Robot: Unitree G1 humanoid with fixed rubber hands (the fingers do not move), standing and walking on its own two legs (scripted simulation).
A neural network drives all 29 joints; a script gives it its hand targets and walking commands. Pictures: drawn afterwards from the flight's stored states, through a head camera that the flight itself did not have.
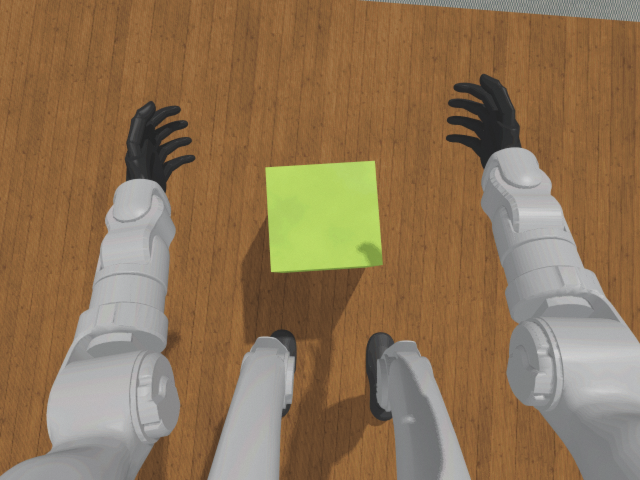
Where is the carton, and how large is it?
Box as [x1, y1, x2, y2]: [265, 161, 382, 272]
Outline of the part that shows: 374,161 265,167 271,271 304,271 366,267 382,264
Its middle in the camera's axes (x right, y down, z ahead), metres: +0.01 -0.04 +0.86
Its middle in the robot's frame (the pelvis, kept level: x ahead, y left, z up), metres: +0.45 +0.02 -0.52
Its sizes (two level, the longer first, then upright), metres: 0.210 0.200 0.250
